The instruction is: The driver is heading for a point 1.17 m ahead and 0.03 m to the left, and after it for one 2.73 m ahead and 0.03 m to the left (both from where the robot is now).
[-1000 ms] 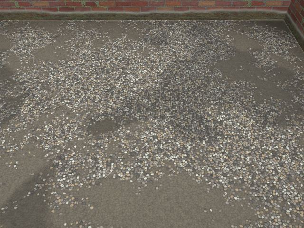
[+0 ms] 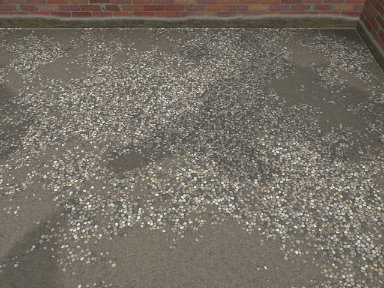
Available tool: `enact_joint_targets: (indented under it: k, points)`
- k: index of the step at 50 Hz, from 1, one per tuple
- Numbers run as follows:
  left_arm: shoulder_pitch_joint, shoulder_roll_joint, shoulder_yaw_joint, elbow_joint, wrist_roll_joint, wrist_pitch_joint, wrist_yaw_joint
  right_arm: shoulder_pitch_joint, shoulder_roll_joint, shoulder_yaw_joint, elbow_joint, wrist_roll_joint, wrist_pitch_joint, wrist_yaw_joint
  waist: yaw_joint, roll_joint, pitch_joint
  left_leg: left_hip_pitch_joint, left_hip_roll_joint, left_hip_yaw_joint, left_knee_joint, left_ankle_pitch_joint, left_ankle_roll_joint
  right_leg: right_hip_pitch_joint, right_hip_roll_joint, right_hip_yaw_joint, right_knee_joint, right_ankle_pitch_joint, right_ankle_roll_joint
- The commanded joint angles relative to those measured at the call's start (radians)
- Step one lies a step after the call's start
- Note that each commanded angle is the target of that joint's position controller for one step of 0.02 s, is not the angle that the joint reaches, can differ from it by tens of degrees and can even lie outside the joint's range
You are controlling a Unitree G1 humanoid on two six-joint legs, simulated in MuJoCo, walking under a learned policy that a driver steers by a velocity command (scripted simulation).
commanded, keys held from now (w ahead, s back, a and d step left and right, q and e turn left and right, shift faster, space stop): w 0.58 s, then no key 0.42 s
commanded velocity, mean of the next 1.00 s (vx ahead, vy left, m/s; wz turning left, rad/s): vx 0.39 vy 0.00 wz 0.00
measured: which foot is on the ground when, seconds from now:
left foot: down 0.00-1.00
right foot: down 0.00-1.00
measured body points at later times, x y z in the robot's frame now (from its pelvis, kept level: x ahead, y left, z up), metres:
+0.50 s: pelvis +0.00 +0.00 +0.00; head -0.01 +0.00 +0.45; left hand +0.18 +0.20 -0.09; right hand +0.19 -0.19 -0.08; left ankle -0.02 +0.10 -0.73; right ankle -0.05 -0.08 -0.73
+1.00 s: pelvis +0.00 +0.01 +0.02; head +0.00 +0.00 +0.47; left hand +0.14 +0.22 -0.09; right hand +0.15 -0.20 -0.09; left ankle -0.03 +0.10 -0.73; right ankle -0.05 -0.08 -0.73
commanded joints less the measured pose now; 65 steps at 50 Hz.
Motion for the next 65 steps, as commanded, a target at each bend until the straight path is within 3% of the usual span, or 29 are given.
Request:
enact_joint_targets:
  k: [1, 3, 14, 16, 17, 18, 20, 27, 29, 30, 31, 32, 33, 34, 35, 36, 37, 38, 39, 40, 41, 42, 43, 46, 55, 60, 61, 62, 65]
  points:
    - [-0.122, 0.054, 0.023, -0.112, 0.017, -0.01, -0.004, -0.062, -0.103, -0.03, -0.084, 0.004, -0.013, 0.002, 0.015, -0.002, -0.092, 0.026, 0.082, -0.103, -0.036, 0.581, 0.02, -0.001, -0.083, 0.043, -0.009, 0.513, -0.005]
    - [-0.062, 0.045, 0.01, -0.083, 0.0, -0.024, 0.003, -0.092, -0.039, -0.012, -0.1, 0.003, -0.024, -0.003, 0.003, -0.002, -0.074, 0.036, 0.065, -0.083, -0.073, 0.289, 0.012, -0.018, -0.08, 0.089, -0.101, 0.282, 0.009]
    - [-0.052, 0.07, 0.014, -0.09, 0.004, -0.026, -0.006, -0.093, -0.066, -0.013, -0.091, 0.003, -0.031, 0.002, 0.0, 0.005, -0.066, 0.012, 0.075, -0.089, -0.086, 0.275, 0.019, 0.015, -0.077, 0.095, -0.102, 0.275, -0.001]
    - [-0.089, 0.118, 0.035, -0.1, -0.003, -0.017, -0.013, -0.131, -0.089, -0.022, -0.122, 0.001, -0.012, 0.012, -0.01, -0.026, -0.026, -0.047, 0.098, -0.049, -0.057, 0.596, 0.025, 0.041, -0.111, 0.09, -0.053, 0.672, -0.008]
    - [-0.075, 0.104, 0.041, -0.091, 0.001, -0.006, 0.005, -0.031, -0.12, -0.037, -0.08, -0.008, -0.018, 0.013, -0.013, 0.014, -0.124, 0.029, 0.093, -0.035, -0.039, 0.731, 0.021, 0.06, -0.112, 0.061, -0.004, 0.713, -0.009]
    - [-0.047, 0.045, 0.02, -0.086, 0.006, -0.009, 0.011, -0.005, -0.083, -0.026, -0.051, 0.006, -0.028, -0.004, 0.014, 0.016, -0.186, 0.105, 0.07, -0.083, -0.045, 0.426, 0.024, 0.039, -0.08, 0.058, -0.05, 0.379, -0.002]
    - [-0.073, 0.04, 0.01, -0.085, 0.002, -0.018, 0.006, -0.104, -0.03, -0.008, -0.099, 0.006, -0.026, -0.002, 0.005, -0.002, -0.064, 0.033, 0.068, -0.086, -0.08, 0.295, 0.016, -0.015, -0.078, 0.083, -0.106, 0.274, 0.012]
    - [-0.054, 0.071, 0.015, -0.088, 0.005, -0.025, -0.006, -0.091, -0.07, -0.013, -0.092, 0.003, -0.031, 0.002, 0.001, 0.002, -0.067, 0.01, 0.076, -0.09, -0.088, 0.273, 0.021, 0.015, -0.077, 0.092, -0.098, 0.267, 0.001]
    - [-0.093, 0.12, 0.036, -0.099, -0.003, -0.016, -0.013, -0.131, -0.092, -0.022, -0.124, 0.001, -0.013, 0.013, -0.01, -0.029, -0.025, -0.05, 0.099, -0.049, -0.057, 0.595, 0.026, 0.038, -0.112, 0.089, -0.052, 0.662, -0.007]
    - [-0.08, 0.094, 0.034, -0.086, 0.01, -0.01, -0.004, -0.022, -0.125, -0.034, -0.074, 0.008, -0.013, 0.001, -0.001, 0.0, -0.128, 0.042, 0.087, -0.09, -0.072, 0.627, 0.027, 0.054, -0.098, 0.051, -0.029, 0.572, -0.006]
    - [-0.022, 0.019, 0.002, -0.07, 0.005, -0.019, -0.001, -0.057, -0.033, -0.002, -0.07, 0.004, -0.025, -0.002, 0.017, 0.021, -0.129, 0.071, 0.087, -0.098, -0.113, 0.356, 0.016, 0.046, -0.093, 0.089, -0.129, 0.33, 0.016]
    - [-0.055, 0.013, -0.005, -0.073, 0.006, -0.019, 0.0, -0.083, -0.02, 0.005, -0.081, 0.004, -0.027, 0.001, 0.005, 0.01, -0.051, 0.046, 0.092, -0.115, -0.159, 0.306, 0.007, 0.005, -0.092, 0.095, -0.167, 0.276, 0.022]
    - [-0.052, 0.101, 0.026, -0.065, -0.012, -0.005, 0.003, -0.1, -0.069, -0.019, -0.085, -0.007, -0.018, 0.008, -0.017, 0.003, -0.026, 0.041, 0.102, -0.066, -0.117, 0.495, 0.03, 0.018, -0.111, 0.121, -0.134, 0.523, 0.001]
    - [-0.066, 0.118, 0.039, -0.069, 0.006, 0.0, -0.001, -0.053, -0.101, -0.032, -0.074, -0.006, -0.017, 0.012, -0.012, -0.006, -0.081, 0.034, 0.117, -0.06, -0.077, 0.671, 0.025, 0.047, -0.122, 0.076, -0.063, 0.648, -0.002]
    - [-0.019, 0.031, 0.009, -0.045, 0.008, 0.0, 0.005, 0.007, -0.043, -0.003, -0.028, 0.003, -0.024, 0.001, 0.014, 0.012, -0.162, 0.098, 0.097, -0.117, -0.168, 0.361, 0.022, 0.082, -0.113, 0.095, -0.18, 0.32, 0.005]
    - [-0.039, 0.027, -0.004, -0.036, 0.005, -0.013, 0.0, -0.057, -0.013, 0.005, -0.05, 0.009, -0.023, 0.01, 0.008, 0.005, -0.035, 0.066, 0.105, -0.133, -0.247, 0.255, 0.006, 0.021, -0.112, 0.117, -0.254, 0.24, 0.022]
    - [-0.071, 0.091, 0.029, -0.059, 0.004, -0.004, -0.008, -0.109, -0.089, -0.03, -0.076, 0.005, -0.019, 0.017, 0.004, 0.011, 0.023, 0.033, 0.135, -0.091, -0.152, 0.642, 0.019, -0.003, -0.131, 0.099, -0.16, 0.572, 0.011]
    - [-0.034, 0.103, 0.033, -0.039, 0.009, -0.002, -0.008, -0.036, -0.091, -0.029, -0.057, 0.001, -0.02, 0.016, -0.007, -0.004, -0.114, 0.078, 0.155, -0.096, -0.154, 0.749, 0.022, 0.07, -0.138, 0.099, -0.141, 0.635, 0.01]
    - [0.005, 0.045, 0.013, -0.012, 0.006, 0.001, 0.001, 0.029, -0.051, -0.007, -0.008, 0.008, -0.025, 0.005, 0.02, 0.008, -0.144, 0.105, 0.115, -0.126, -0.218, 0.365, 0.025, 0.106, -0.116, 0.108, -0.255, 0.283, 0.008]
    - [-0.016, 0.048, 0.007, -0.012, 0.002, -0.01, -0.003, -0.028, -0.036, -0.004, -0.025, 0.004, -0.025, 0.01, 0.006, 0.012, -0.01, 0.084, 0.12, -0.128, -0.284, 0.275, 0.014, 0.031, -0.112, 0.126, -0.297, 0.232, 0.015]
    - [-0.025, 0.06, 0.009, -0.004, 0.003, -0.018, -0.005, -0.04, -0.048, -0.008, -0.032, 0.005, -0.025, 0.011, 0.001, 0.013, 0.004, 0.08, 0.118, -0.135, -0.294, 0.273, 0.013, 0.037, -0.117, 0.131, -0.307, 0.256, 0.013]
    - [-0.05, 0.09, 0.029, -0.026, 0.004, -0.01, -0.013, -0.076, -0.086, -0.03, -0.048, 0.01, -0.022, 0.02, 0.003, 0.003, 0.016, 0.054, 0.174, -0.129, -0.261, 0.684, 0.013, 0.045, -0.165, 0.131, -0.267, 0.65, 0.015]
    - [0.011, 0.11, 0.036, 0.015, 0.003, -0.005, -0.009, 0.013, -0.114, -0.034, -0.019, 0.025, -0.019, 0.011, 0.013, -0.005, -0.108, 0.102, 0.15, -0.145, -0.278, 0.646, 0.022, 0.157, -0.149, 0.114, -0.282, 0.587, 0.009]
    - [-0.016, 0.071, 0.02, 0.019, -0.008, -0.024, -0.005, -0.012, -0.062, -0.017, -0.01, 0.012, -0.031, 0.008, 0.001, 0.006, -0.053, 0.097, 0.123, -0.128, -0.307, 0.307, 0.018, 0.099, -0.119, 0.128, -0.31, 0.319, 0.008]
    - [-0.005, 0.078, 0.023, 0.023, -0.005, -0.018, 0.002, 0.006, -0.065, -0.018, -0.011, 0.012, -0.036, 0.004, 0.002, 0.006, -0.094, 0.087, 0.123, -0.119, -0.279, 0.344, 0.025, 0.103, -0.122, 0.12, -0.273, 0.364, -0.001]
    - [-0.003, 0.095, 0.015, 0.052, 0.002, -0.023, 0.003, 0.012, -0.075, -0.013, 0.013, 0.01, -0.029, 0.008, 0.003, -0.005, -0.016, 0.088, 0.117, -0.131, -0.341, 0.264, 0.016, 0.093, -0.116, 0.125, -0.336, 0.269, 0.009]
    - [-0.026, 0.092, 0.025, 0.029, 0.01, -0.016, -0.008, -0.016, -0.096, -0.02, -0.008, 0.015, -0.025, 0.001, 0.027, 0.003, 0.005, 0.07, 0.119, -0.134, -0.278, 0.451, 0.032, 0.078, -0.116, 0.097, -0.297, 0.386, -0.007]
    - [0.014, 0.123, 0.034, 0.024, -0.006, -0.01, -0.004, 0.004, -0.111, -0.038, -0.026, 0.016, -0.023, 0.015, 0.008, -0.002, -0.096, 0.129, 0.136, -0.077, -0.22, 0.655, 0.041, 0.104, -0.136, 0.094, -0.226, 0.61, -0.013]
    - [-0.039, 0.083, 0.029, -0.01, -0.011, 0.003, 0.0, 0.017, -0.086, -0.031, -0.031, 0.012, -0.024, 0.02, 0.007, 0.008, -0.146, 0.141, 0.116, -0.058, -0.168, 0.725, 0.038, 0.091, -0.115, 0.065, -0.16, 0.615, -0.004]
Velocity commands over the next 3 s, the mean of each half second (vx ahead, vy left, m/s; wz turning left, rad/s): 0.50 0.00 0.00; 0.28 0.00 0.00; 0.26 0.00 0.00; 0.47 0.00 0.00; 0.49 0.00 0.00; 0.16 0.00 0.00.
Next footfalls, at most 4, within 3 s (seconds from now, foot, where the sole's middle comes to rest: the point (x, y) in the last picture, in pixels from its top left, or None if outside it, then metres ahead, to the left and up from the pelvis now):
none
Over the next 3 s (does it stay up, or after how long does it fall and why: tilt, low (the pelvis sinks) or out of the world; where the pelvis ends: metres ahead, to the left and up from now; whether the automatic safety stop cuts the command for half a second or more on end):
stays up -0.01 0.01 0.02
